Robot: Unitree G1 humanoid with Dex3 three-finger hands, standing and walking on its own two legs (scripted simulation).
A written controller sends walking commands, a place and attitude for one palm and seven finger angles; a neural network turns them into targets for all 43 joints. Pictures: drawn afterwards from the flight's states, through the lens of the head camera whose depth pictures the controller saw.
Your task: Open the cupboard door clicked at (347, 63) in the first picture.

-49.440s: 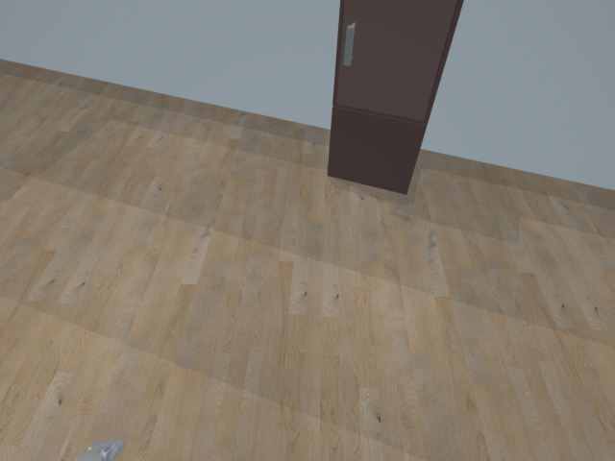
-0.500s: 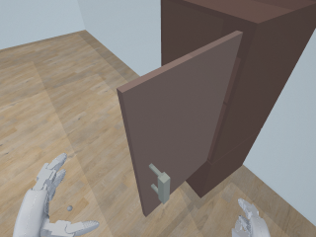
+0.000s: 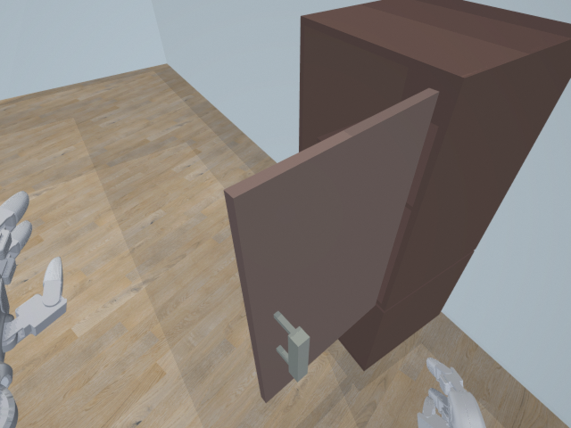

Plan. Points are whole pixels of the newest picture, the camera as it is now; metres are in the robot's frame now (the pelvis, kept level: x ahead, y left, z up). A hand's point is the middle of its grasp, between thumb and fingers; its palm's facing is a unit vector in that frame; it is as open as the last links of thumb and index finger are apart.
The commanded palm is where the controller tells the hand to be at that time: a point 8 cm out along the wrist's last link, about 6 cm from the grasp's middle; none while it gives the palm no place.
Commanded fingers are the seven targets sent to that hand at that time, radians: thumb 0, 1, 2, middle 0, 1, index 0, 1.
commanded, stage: draw the hand back to the body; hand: left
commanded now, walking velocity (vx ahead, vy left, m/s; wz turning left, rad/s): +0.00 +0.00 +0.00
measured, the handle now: (289, 345) +0.28 +0.04 -0.08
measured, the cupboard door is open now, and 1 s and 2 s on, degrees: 97 97 97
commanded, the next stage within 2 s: step back with the hand held close in 0.32 s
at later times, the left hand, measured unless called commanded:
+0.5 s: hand (63, 293) +0.19 +0.26 +0.18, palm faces +0.48 -0.78 -0.40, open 7.4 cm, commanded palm +0.14 +0.29 +0.19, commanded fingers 0.00 0.90 0.90 -0.20 -0.30 -0.20 -0.30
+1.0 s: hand (22, 341) +0.14 +0.27 +0.17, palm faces +0.40 -0.76 -0.50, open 7.4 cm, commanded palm +0.08 +0.31 +0.19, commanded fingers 0.00 0.90 0.90 -0.20 -0.30 -0.20 -0.30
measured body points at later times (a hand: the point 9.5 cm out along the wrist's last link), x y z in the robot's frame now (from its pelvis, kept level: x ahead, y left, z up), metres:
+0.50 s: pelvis +0.00 -0.01 +0.01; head -0.02 -0.03 +0.46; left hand +0.16 +0.30 +0.20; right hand +0.19 -0.22 -0.07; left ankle -0.01 +0.10 -0.73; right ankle -0.02 -0.13 -0.73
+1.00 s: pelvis -0.06 +0.01 +0.00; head -0.05 +0.01 +0.45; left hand +0.11 +0.31 +0.20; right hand +0.12 -0.24 -0.06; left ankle -0.01 +0.10 -0.73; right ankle -0.02 -0.13 -0.73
